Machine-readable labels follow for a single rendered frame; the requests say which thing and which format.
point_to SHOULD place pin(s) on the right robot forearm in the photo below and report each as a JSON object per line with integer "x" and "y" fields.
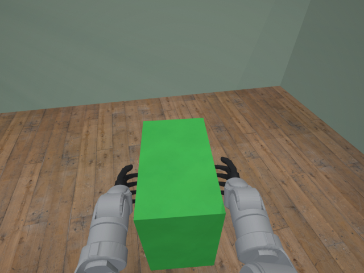
{"x": 256, "y": 240}

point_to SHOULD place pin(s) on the carton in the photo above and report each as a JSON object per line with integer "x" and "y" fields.
{"x": 179, "y": 211}

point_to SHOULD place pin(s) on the robot right upper arm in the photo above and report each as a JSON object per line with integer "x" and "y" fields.
{"x": 262, "y": 267}

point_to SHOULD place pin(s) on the left robot forearm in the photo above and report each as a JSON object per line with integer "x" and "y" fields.
{"x": 106, "y": 249}

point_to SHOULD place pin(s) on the left robot hand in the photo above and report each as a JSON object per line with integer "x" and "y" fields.
{"x": 122, "y": 178}

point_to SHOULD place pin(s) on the right robot hand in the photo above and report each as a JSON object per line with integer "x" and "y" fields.
{"x": 230, "y": 169}

